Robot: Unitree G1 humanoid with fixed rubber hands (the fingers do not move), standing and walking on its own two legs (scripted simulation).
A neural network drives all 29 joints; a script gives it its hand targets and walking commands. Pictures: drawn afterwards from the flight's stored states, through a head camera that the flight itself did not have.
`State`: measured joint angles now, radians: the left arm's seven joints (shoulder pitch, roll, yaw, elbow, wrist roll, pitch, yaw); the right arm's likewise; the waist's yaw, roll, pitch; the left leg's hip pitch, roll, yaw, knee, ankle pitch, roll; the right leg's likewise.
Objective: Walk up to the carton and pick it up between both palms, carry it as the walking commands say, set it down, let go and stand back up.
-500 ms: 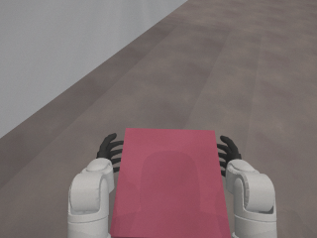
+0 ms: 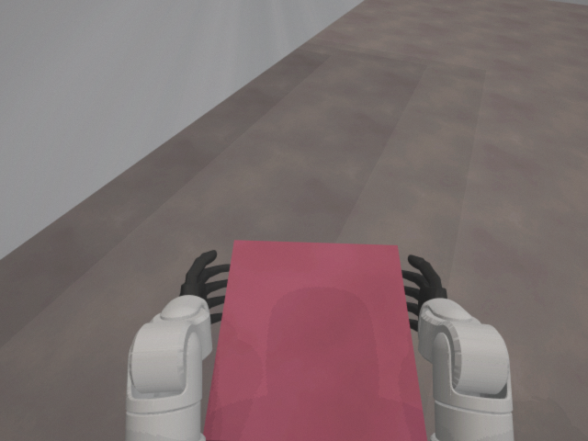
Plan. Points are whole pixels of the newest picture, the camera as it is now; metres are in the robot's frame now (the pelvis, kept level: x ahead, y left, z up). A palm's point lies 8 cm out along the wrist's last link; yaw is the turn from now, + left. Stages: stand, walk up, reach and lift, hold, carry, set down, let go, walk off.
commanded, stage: carry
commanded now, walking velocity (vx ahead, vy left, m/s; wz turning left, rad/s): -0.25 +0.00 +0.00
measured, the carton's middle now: (310, 358) +0.24 +0.00 +0.01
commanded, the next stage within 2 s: none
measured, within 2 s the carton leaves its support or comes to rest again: neither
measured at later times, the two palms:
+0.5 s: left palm out of the picture +0.10 +0.15 +0.09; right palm out of the picture +0.10 -0.14 +0.09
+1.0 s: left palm out of the picture -0.07 +0.14 +0.09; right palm out of the picture -0.06 -0.15 +0.08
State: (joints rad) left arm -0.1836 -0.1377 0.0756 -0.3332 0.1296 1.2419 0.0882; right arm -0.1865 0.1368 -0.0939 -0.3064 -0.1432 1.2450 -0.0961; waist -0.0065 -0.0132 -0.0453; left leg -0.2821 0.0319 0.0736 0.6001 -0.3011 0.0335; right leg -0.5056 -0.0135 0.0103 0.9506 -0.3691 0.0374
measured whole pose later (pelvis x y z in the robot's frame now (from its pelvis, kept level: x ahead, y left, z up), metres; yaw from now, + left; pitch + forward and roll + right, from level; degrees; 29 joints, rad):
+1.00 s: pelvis -0.33 +0.00 -0.01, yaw +1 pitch +1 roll +1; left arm -0.19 -0.14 0.05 -0.36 0.13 1.23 0.09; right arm -0.18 0.14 -0.10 -0.36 -0.14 1.24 -0.10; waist -0.01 -0.01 -0.03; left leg -0.55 0.03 0.08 1.05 -0.37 0.03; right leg -0.42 -0.03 0.02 0.62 -0.23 0.01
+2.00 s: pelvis -0.36 -0.06 +0.01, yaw -1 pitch +7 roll +1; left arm -0.19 -0.14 0.06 -0.36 0.13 1.23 0.08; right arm -0.19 0.14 -0.10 -0.37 -0.14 1.26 -0.11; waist -0.01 0.00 -0.12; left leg -0.33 0.07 0.09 0.39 -0.16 0.00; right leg -0.27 0.03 -0.03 0.49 -0.30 -0.05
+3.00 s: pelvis +0.32 -0.29 -0.01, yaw -3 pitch +2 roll +3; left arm -0.19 -0.14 0.09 -0.35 0.13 1.23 0.08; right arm -0.19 0.14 -0.09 -0.32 -0.13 1.23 -0.11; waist -0.02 -0.04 -0.09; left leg -0.29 0.03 0.11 0.57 -0.31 -0.01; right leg -0.23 0.02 -0.02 1.27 -0.37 -0.03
